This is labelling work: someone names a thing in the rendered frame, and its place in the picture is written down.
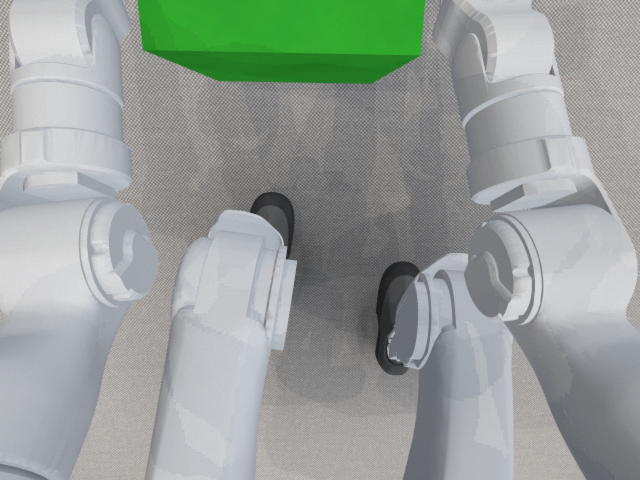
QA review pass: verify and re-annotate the right robot upper arm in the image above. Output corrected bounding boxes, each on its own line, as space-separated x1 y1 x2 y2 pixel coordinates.
464 204 640 480

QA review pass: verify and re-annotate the carton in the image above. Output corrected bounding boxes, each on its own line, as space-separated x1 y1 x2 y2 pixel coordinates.
137 0 425 84

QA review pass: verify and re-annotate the left robot upper arm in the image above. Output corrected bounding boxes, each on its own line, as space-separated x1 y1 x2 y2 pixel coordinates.
0 196 159 480

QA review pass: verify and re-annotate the right robot forearm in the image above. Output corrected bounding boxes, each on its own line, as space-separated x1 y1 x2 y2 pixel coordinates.
432 0 638 282

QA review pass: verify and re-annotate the right robot thigh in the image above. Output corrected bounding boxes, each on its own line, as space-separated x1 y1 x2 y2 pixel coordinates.
402 269 514 480

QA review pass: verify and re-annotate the robot left shin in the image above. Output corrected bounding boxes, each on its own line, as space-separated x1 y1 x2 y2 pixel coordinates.
171 210 284 322

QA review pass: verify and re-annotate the left robot forearm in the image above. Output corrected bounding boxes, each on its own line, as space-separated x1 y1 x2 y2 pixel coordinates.
0 0 133 212

